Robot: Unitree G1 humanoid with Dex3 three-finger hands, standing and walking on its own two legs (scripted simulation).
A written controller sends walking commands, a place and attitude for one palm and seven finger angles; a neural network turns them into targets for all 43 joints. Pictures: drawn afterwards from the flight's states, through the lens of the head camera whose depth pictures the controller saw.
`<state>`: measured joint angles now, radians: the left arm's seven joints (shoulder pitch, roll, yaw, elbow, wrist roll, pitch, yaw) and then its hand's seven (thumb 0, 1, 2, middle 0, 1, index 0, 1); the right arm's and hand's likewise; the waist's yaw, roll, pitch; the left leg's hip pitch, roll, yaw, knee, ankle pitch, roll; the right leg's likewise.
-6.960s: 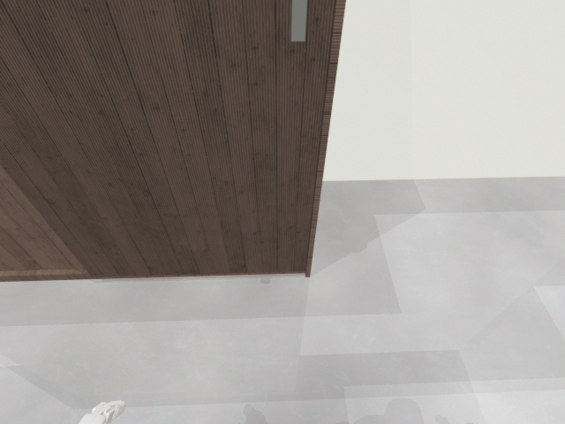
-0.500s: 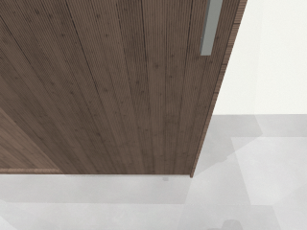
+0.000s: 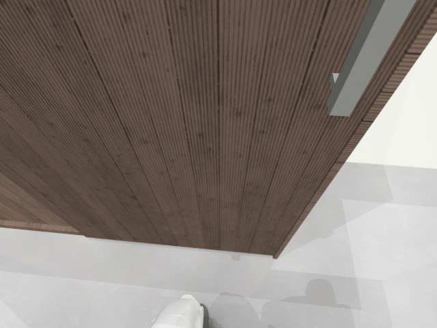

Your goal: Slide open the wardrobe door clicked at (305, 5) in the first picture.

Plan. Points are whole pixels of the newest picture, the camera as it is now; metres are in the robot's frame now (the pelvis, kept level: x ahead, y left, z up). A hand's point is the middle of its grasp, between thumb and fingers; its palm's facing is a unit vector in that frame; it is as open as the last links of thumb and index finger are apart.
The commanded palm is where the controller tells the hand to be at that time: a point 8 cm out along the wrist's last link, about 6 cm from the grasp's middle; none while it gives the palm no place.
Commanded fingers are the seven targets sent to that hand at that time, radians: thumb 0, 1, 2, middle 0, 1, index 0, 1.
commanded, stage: come to a stop and stand still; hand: right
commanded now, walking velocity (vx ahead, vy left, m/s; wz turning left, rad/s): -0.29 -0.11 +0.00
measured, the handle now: (358, 48) +0.41 -0.12 +0.28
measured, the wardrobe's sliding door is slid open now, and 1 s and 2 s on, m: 0.00 0.00 0.00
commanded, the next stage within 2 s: look again from close up in 1.30 s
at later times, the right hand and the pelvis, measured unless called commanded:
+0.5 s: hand out of the picture +0.01 -0.22 -0.18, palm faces +0.10 +0.97 -0.21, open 7.4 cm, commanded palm none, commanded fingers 0.00 -0.90 -0.90 0.20 0.30 0.20 0.30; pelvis -0.04 -0.02 +0.00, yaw -1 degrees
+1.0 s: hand out of the picture -0.08 -0.18 -0.16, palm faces +0.02 +0.98 -0.19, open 7.3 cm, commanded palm none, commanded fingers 0.00 -0.90 -0.90 0.20 0.30 0.20 0.30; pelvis -0.08 -0.01 +0.01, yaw +0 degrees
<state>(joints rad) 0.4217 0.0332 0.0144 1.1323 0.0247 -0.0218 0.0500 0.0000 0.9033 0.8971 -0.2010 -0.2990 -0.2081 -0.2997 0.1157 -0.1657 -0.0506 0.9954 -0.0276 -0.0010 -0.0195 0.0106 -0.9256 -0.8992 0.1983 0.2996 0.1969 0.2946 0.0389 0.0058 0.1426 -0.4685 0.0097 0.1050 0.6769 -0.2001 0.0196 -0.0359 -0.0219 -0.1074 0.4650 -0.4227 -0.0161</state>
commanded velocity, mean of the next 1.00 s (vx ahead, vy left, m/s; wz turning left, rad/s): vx -0.04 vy -0.03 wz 0.00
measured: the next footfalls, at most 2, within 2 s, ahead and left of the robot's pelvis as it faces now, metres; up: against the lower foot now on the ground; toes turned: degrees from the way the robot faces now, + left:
left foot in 0.02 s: +0.12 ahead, +0.10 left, +0.00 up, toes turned +5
right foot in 0.46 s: -0.03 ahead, -0.14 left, +0.00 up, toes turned -2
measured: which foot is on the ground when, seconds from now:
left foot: up 0.00-0.00, down 0.02-0.48, up 0.50-0.72, down 0.74-1.00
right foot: down 0.00-0.04, up 0.06-0.44, down 0.46-1.00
